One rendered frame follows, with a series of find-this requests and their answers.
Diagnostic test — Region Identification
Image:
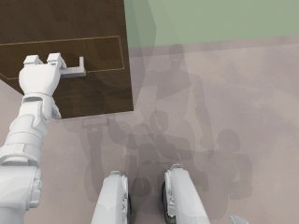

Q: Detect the left robot forearm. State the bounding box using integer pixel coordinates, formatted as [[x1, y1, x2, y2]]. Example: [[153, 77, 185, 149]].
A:
[[0, 92, 53, 169]]

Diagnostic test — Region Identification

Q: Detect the robot right hand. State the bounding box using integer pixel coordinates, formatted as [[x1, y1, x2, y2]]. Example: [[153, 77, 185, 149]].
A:
[[229, 214, 249, 224]]

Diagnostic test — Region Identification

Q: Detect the robot left shin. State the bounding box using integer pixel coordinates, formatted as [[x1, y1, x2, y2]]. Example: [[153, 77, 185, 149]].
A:
[[103, 171, 128, 224]]

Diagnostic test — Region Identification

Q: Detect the robot right thigh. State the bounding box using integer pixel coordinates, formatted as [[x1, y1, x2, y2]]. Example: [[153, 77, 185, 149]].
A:
[[164, 168, 210, 224]]

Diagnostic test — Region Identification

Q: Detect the handle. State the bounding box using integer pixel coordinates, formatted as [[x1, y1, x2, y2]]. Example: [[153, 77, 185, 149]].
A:
[[59, 56, 86, 78]]

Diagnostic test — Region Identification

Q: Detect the left robot upper arm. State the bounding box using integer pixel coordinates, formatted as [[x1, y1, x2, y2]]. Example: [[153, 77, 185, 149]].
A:
[[0, 165, 43, 224]]

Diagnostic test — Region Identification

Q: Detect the robot left hand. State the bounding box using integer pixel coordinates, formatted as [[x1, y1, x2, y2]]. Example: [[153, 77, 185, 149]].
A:
[[19, 52, 66, 119]]

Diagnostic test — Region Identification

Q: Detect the drawer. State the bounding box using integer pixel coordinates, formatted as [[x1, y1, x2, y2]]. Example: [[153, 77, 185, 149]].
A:
[[0, 35, 123, 78]]

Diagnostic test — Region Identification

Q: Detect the cabinet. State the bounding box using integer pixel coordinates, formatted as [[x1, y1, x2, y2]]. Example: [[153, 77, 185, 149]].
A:
[[0, 0, 134, 119]]

